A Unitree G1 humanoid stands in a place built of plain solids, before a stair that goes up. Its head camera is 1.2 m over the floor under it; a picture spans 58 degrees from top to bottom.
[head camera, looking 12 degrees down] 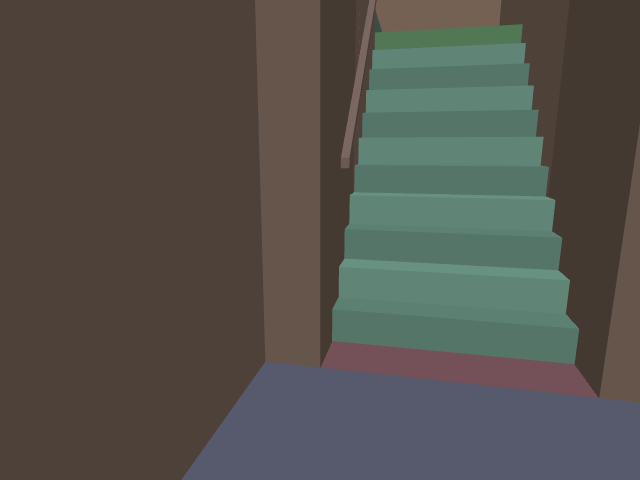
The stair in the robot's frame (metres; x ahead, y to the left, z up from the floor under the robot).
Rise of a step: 0.21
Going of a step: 0.23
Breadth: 1.40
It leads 12 degrees to the right of straight ahead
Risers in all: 11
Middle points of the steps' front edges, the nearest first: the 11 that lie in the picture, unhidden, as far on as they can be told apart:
2.41 -0.76 0.22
2.63 -0.81 0.43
2.85 -0.86 0.64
3.07 -0.91 0.86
3.29 -0.95 1.07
3.51 -1.00 1.28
3.73 -1.05 1.50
3.95 -1.10 1.71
4.17 -1.15 1.93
4.39 -1.20 2.14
4.61 -1.24 2.35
